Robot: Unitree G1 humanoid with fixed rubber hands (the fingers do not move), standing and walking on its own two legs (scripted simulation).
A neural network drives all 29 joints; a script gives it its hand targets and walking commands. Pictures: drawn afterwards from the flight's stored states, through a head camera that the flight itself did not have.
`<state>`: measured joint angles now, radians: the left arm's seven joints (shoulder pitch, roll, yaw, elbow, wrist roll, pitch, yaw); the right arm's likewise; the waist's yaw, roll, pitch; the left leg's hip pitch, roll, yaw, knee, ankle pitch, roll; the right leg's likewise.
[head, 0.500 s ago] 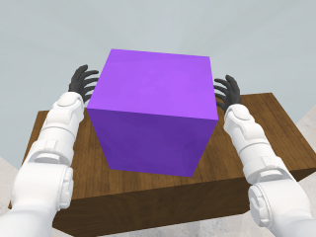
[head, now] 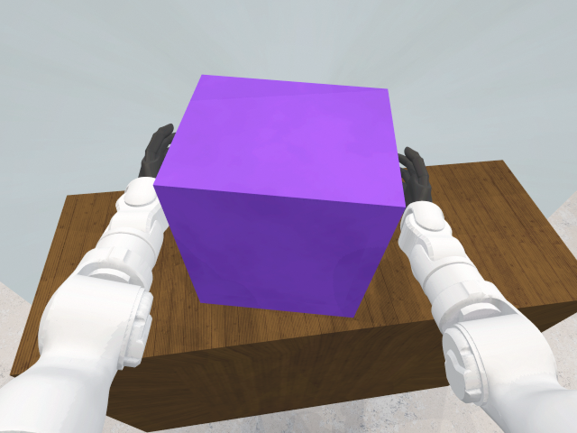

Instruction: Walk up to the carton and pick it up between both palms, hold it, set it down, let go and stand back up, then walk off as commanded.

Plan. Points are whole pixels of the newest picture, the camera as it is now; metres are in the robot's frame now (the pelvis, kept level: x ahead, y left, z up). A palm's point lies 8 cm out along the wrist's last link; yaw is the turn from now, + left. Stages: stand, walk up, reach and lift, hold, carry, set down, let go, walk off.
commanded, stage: reach and lift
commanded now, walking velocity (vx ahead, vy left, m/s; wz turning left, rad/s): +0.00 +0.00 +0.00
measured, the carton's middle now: (284, 206) +0.42 -0.03 +0.07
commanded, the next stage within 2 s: none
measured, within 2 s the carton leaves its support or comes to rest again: leaves its support in 1.86 s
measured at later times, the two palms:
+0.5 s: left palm (163, 183) +0.46 +0.14 +0.10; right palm (404, 197) +0.39 -0.21 +0.09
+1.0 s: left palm (164, 185) +0.45 +0.13 +0.10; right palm (406, 202) +0.38 -0.20 +0.09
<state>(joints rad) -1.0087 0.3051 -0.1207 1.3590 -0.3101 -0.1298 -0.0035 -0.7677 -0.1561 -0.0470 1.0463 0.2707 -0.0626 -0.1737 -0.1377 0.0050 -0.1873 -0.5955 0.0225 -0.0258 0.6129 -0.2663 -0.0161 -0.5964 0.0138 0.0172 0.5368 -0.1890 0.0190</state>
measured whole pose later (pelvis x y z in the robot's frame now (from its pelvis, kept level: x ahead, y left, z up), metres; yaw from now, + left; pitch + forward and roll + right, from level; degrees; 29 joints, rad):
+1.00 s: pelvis +0.02 +0.02 +0.01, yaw +2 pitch +8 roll -2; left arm -0.89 0.15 0.16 1.35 0.00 -0.27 -0.03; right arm -0.64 -0.02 -0.40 0.89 -0.11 -0.08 -0.12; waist -0.14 0.03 -0.13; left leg -0.39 -0.01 -0.04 0.49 -0.25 0.01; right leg -0.36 -0.02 0.00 0.38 -0.16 0.04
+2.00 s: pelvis +0.03 +0.02 +0.02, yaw +2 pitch +7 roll -2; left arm -0.79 0.09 0.12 1.11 0.05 -0.20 0.01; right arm -0.54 -0.05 -0.32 0.85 -0.03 -0.19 -0.13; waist -0.12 0.01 -0.13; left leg -0.30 0.00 -0.04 0.41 -0.22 0.01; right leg -0.26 -0.01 -0.01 0.26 -0.12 0.04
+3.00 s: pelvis +0.02 +0.01 +0.02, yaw +3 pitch -2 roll -2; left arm -0.64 0.05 0.19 0.47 0.09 0.35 0.02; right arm -0.59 -0.12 -0.15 0.66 0.16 0.11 -0.15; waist -0.09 -0.04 -0.06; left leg -0.13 0.00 -0.06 0.40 -0.23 0.00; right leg -0.08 -0.01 -0.02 0.25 -0.13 0.04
